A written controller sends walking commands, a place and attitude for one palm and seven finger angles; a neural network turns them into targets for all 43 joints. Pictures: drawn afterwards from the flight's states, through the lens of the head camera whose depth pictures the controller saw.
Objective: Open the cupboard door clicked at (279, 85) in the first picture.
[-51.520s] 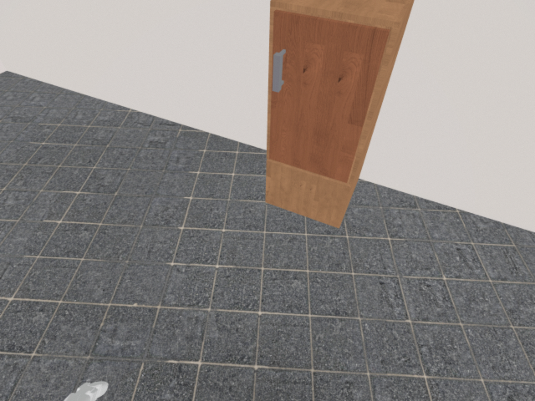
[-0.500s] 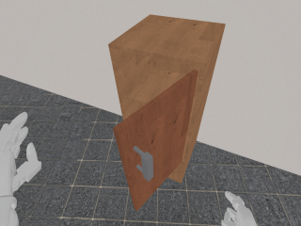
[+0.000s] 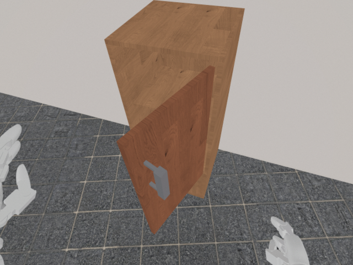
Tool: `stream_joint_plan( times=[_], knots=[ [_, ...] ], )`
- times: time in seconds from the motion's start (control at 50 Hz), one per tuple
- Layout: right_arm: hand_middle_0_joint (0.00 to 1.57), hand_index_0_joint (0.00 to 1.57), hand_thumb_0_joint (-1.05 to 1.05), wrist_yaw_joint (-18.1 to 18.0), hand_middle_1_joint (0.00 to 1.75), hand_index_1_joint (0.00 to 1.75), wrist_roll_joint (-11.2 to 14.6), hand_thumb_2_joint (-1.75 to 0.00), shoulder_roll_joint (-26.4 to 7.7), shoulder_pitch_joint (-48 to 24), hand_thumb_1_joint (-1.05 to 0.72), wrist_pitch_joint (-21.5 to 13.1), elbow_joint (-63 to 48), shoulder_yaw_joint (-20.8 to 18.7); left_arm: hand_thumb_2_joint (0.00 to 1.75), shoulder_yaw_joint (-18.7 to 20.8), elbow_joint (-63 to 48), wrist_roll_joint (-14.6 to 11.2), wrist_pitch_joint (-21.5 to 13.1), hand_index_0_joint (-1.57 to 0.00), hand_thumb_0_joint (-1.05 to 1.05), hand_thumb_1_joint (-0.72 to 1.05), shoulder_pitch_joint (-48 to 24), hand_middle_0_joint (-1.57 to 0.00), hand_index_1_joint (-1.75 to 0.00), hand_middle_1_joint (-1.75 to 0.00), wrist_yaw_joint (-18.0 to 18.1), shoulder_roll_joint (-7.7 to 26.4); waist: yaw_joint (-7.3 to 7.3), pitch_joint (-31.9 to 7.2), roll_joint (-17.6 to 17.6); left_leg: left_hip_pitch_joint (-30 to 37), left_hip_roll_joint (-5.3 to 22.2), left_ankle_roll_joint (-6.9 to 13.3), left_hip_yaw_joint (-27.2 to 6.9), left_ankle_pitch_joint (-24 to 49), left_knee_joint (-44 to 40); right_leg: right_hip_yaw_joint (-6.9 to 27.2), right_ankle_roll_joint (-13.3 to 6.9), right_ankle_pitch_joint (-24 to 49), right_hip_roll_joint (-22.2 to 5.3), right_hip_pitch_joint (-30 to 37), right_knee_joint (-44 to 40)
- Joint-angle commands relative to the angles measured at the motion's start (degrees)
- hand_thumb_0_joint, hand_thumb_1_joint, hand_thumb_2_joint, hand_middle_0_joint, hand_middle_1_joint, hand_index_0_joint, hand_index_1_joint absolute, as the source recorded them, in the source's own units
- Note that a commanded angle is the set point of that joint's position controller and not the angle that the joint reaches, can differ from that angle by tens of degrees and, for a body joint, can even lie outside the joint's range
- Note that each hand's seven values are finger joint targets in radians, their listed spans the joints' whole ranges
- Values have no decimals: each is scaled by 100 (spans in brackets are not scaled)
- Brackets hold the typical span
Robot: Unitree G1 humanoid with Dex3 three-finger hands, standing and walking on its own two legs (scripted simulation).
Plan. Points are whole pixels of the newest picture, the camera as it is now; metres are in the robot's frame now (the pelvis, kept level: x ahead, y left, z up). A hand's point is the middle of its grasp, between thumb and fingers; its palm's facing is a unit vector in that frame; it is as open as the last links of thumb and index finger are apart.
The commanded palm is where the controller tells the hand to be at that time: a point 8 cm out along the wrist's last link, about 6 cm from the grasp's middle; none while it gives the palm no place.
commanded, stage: step back with the hand held close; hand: left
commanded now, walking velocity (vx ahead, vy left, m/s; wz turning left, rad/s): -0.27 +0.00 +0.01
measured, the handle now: (156, 179) +0.33 +0.08 -0.03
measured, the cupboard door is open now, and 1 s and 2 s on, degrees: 72 72 72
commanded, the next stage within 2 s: stop stepping back and stand still in 1.14 s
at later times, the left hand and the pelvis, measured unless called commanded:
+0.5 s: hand out of the picture +0.13 +0.28 +0.15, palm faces +0.47 -0.75 -0.46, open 7.4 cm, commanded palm +0.07 +0.32 +0.17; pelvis -0.06 +0.02 -0.02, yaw +1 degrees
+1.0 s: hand out of the picture +0.09 +0.21 +0.16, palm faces +0.22 -0.81 -0.54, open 7.4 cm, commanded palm +0.01 +0.28 +0.17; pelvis -0.14 -0.01 -0.01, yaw -2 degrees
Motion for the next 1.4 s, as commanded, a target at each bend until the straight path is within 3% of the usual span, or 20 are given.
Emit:
stream_joint_plan(
  times=[0.0, 0.26, 0.32, 0.5, 0.54, 0.6, 0.7, 0.78, 0.84, 0.9, 0.92, 0.96, 0.98, 1.06, 1.16, 1.22, 1.26, 1.3, 1.34, 1.38],
  knots=[
    [20, 20, 0, -87, 30, 30, 49, -90, -527, -551, -90, -156, -1046, -244, 90, 1126, -1299, -86, -363, -20, 0, 90, 57, -20, -30, -30, 212, 1302, 42, -1209, -334, -350, 385, -54, -451, 1880, -150, 746, -6, 1848, -733, 987, 140],
    [20, 20, 0, -144, 30, 30, 23, -90, -689, -457, -90, -213, -1209, -261, 90, 985, -1380, 170, -446, -20, 0, 90, -325, -20, -30, -30, 326, 1132, 36, -332, 191, -2720, 814, 431, -1047, -1596, -1082, 752, 198, -25, -358, 1321, 956],
    [20, 20, 0, -158, 30, 30, -51, -90, -679, -281, -90, -234, -1215, -277, 90, 960, -1380, 280, -471, -20, 0, 90, -540, -20, -30, -30, 385, 1058, -29, -137, -76, -3191, 800, 496, -1059, -2202, -916, 873, 171, -324, -375, 1300, 1061],
    [20, 20, 0, -53, 30, 30, -27, -90, -577, -142, -90, -355, -1089, -225, 90, 1058, -1755, 127, -691, -20, 0, 90, -485, -20, -30, -30, 447, 1242, -115, -498, -471, -1555, 278, 193, -741, -1441, 508, 1416, -201, -1466, -1055, -490, -96],
    [20, 20, 0, -65, 30, 30, -33, -90, -628, -219, -90, -376, -1099, -214, 90, 1097, -1935, 120, -738, -20, 0, 90, -442, -20, -30, -30, 459, 1267, -117, -409, 154, -2005, 566, 302, -1104, -1673, -247, 1023, -13, -1152, -686, -189, 478],
    [20, 20, 0, -105, 30, 30, -86, -90, -616, -305, -90, -447, -1098, -256, 90, 1328, -1901, 259, -825, -20, 0, 90, -381, -20, -30, -30, 447, 1254, 8, -533, 979, -3594, 1616, 696, -2085, -2169, -1636, 469, 299, -356, 103, 1446, 2655],
    [20, 20, 0, -37, 30, 30, -145, -90, -554, -252, -90, -590, -905, -319, 90, 1204, -1475, 163, -869, -20, 0, 90, -157, -20, -30, -30, 311, 1085, 1, -274, 238, -2140, 1476, 618, -1601, 396, -819, 575, 199, -972, 135, 473, 1698],
    [20, 20, 0, 77, 30, 30, -167, -90, -558, -195, -90, -708, -510, -296, 90, 826, -1724, 36, -931, -20, 0, 90, -437, -20, -30, -30, 217, 1034, -17, -1308, 764, 703, 1285, 301, -1166, 4711, -123, 456, 207, -170, 95, -326, 789],
    [20, 20, 0, 190, 30, 30, -136, -90, -521, -298, -90, -664, -607, -315, 90, 869, -2158, -30, -863, -20, 0, 90, -345, -20, -30, -30, 197, 1186, 65, -2341, 867, 1818, 1399, 334, -944, 5647, 110, 553, 220, -405, 44, -356, 939],
    [20, 20, 0, 243, 30, 30, -70, -90, -488, -533, -90, -525, -908, -303, 90, 1316, -2352, -207, -660, -20, 0, 90, 430, -20, -30, -30, 190, 1469, 173, -2367, 143, 862, 1295, 393, -751, 3931, 188, 700, 237, 333, -132, 239, 688],
    [20, 20, 0, 226, 30, 30, -25, -90, -457, -626, -90, -436, -1003, -291, 90, 1490, -2344, -231, -627, -20, 0, 90, 580, -20, -30, -30, 194, 1610, 138, -2107, -366, 203, 964, 251, -473, 2797, 458, 988, 185, 1425, -445, 373, 300],
    [20, 20, 0, 168, 30, 30, 146, -90, -285, -745, -90, -245, -1131, -279, 90, 1815, -1992, -250, -538, -20, 0, 90, 702, -20, -30, -30, 255, 1889, 136, -1511, -1762, -1328, -160, -239, -44, -916, 2410, 2398, -320, 3086, -1958, 131, -574],
    [20, 20, 0, 145, 30, 30, 134, -90, -246, -764, -90, -176, -1009, -297, 90, 1713, -1784, -245, -447, -20, 0, 90, 806, -20, -30, -30, 289, 1712, 113, -1227, -1616, -1667, -273, -248, -433, -1264, 3489, 2207, -399, 3025, -2134, -147, -667],
    [20, 20, 0, -36, 30, 30, -31, -90, -13, -1046, -90, -43, -931, -83, 90, 1179, -1248, -36, -381, -20, 0, 90, 220, -20, -30, -30, 301, 1326, -47, -349, -666, -1629, 111, -369, -111, -995, 2717, 1321, -628, 3531, -1491, -296, -256],
    [20, 20, 0, -247, 30, 30, 18, -90, -317, -583, -90, -57, -687, -164, 90, 744, -1462, 66, -352, -20, 0, 90, -11, -20, -30, -30, 405, 1219, -142, -1022, -558, -734, 96, -222, 20, 258, -9, 894, -24, 3973, -1004, 910, 191],
    [20, 20, 0, -180, 30, 30, 35, -90, -561, -289, -90, -99, -874, -404, 90, 1140, -2194, 54, -502, -20, 0, 90, 114, -20, -30, -30, 374, 1596, 14, -1844, 278, 217, 1394, 306, -1145, 3574, -414, 585, 491, 840, -188, 396, 916],
    [20, 20, 0, -106, 30, 30, 8, -90, -492, -249, -90, -301, -961, -454, 90, 1530, -2173, -24, -486, -20, 0, 90, 804, -20, -30, -30, 365, 1757, 64, -2031, 594, 226, 1406, 452, -1083, 3200, -333, 522, 341, -183, -19, 148, 1175],
    [20, 20, 0, -71, 30, 30, -83, -90, -459, -380, -90, -398, -1074, -288, 90, 1444, -2703, 16, -499, -20, 0, 90, 445, -20, -30, -30, 344, 1641, 24, -1318, 1138, -860, 1485, 443, -1091, 1898, -975, 391, 286, -1133, -57, 346, 1937],
    [20, 20, 0, -63, 30, 30, -64, -90, -446, -346, -90, -536, -949, -196, 90, 1352, -2419, 42, -513, -20, 0, 90, 285, -20, -30, -30, 390, 1441, 13, -679, 905, -1725, 1344, 428, -899, -186, -1092, 407, 285, -1190, -134, 722, 1522],
    [20, 20, 0, -81, 30, 30, 6, -90, -468, -236, -90, -623, -842, -178, 90, 1183, -1822, 58, -501, -20, 0, 90, 81, -20, -30, -30, 412, 1289, -110, -313, 12, -1619, 864, 190, -674, -1153, -663, 605, 248, -714, -242, 672, 193]
  ],
)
